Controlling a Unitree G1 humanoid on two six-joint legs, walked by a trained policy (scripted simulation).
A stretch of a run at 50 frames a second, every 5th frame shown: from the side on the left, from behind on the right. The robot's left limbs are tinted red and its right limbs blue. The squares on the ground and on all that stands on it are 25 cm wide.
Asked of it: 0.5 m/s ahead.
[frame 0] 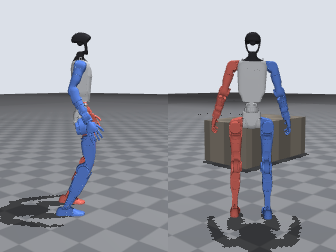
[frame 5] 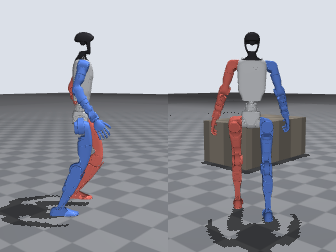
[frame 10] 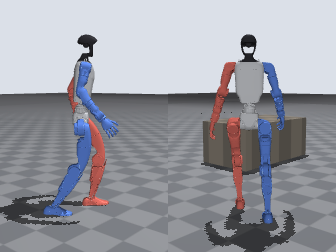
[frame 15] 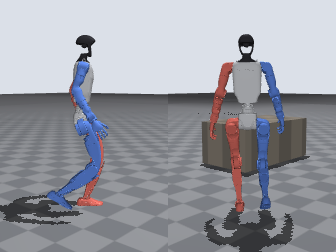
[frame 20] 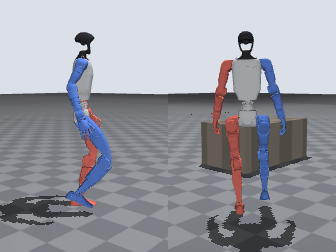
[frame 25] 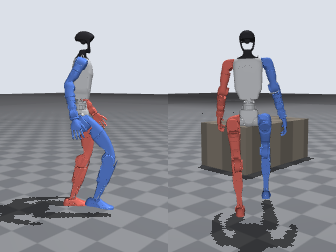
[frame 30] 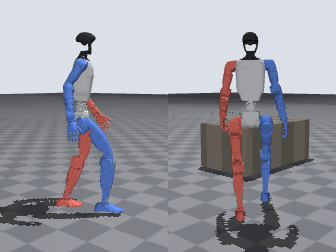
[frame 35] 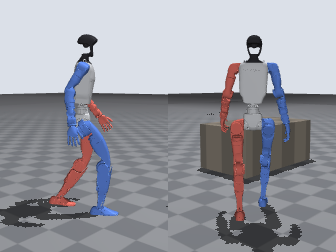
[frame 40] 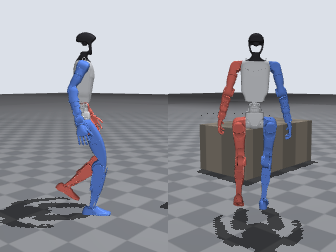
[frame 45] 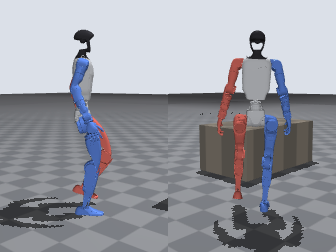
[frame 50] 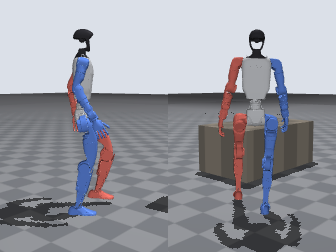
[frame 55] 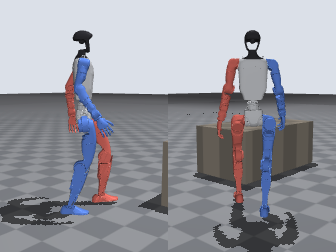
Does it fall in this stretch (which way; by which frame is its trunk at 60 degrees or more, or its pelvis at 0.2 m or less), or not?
no
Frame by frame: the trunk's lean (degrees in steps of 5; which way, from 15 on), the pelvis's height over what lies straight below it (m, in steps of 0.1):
0: 0, 0.8
5: 0, 0.8
10: 5, 0.8
15: 5, 0.8
20: 5, 0.8
25: 5, 0.8
30: 5, 0.8
35: 5, 0.8
40: 5, 0.8
45: 0, 0.8
50: 0, 0.8
55: 0, 0.8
